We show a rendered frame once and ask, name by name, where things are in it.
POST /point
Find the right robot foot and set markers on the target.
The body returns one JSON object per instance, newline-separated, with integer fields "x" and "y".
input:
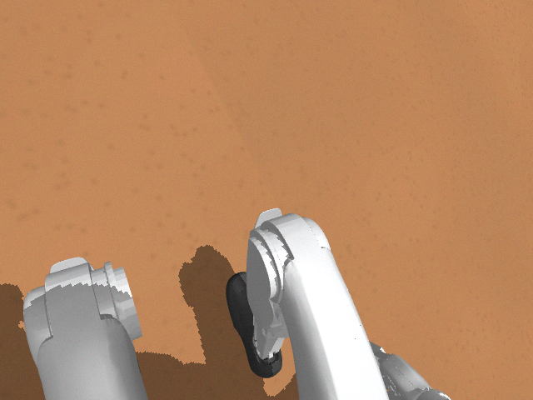
{"x": 242, "y": 319}

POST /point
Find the right robot hand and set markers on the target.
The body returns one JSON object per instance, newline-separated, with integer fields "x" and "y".
{"x": 401, "y": 380}

